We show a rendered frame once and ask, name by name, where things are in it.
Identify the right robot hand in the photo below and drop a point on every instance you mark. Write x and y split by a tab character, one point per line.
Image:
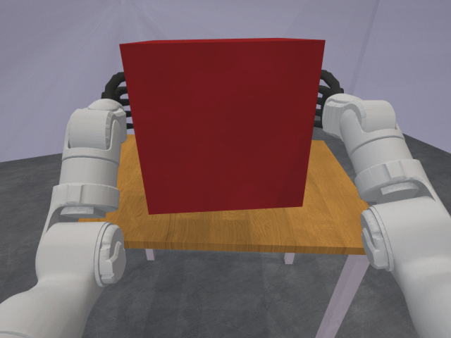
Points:
334	85

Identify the left robot upper arm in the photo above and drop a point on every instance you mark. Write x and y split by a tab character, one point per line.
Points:
76	261

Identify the left robot hand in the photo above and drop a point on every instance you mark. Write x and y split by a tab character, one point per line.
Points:
112	91

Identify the right robot forearm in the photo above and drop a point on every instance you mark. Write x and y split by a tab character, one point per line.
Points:
384	167

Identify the carton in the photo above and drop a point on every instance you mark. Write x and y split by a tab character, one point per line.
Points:
223	124

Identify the table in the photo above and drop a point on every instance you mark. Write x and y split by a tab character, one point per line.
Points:
327	223

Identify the left robot forearm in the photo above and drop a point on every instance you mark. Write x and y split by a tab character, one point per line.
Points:
89	171

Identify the right robot upper arm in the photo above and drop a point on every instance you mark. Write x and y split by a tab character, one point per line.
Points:
411	238

